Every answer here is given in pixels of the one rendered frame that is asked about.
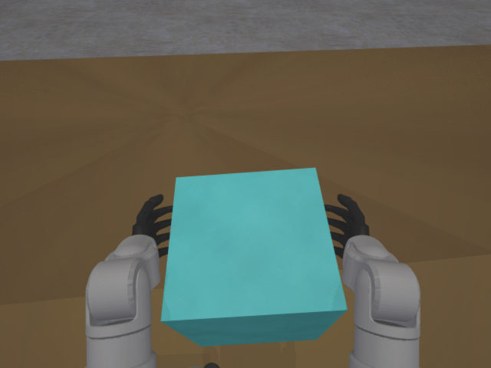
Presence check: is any robot right forearm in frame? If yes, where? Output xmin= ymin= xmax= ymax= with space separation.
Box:
xmin=342 ymin=235 xmax=420 ymax=368

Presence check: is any robot right hand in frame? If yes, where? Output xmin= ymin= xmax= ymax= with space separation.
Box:
xmin=324 ymin=194 xmax=370 ymax=259

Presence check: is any robot left hand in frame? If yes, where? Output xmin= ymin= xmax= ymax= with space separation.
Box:
xmin=131 ymin=194 xmax=173 ymax=258

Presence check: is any robot left forearm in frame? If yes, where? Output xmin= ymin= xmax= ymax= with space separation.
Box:
xmin=85 ymin=235 xmax=161 ymax=368

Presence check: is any carton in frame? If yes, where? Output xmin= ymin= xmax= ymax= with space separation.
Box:
xmin=161 ymin=168 xmax=348 ymax=347

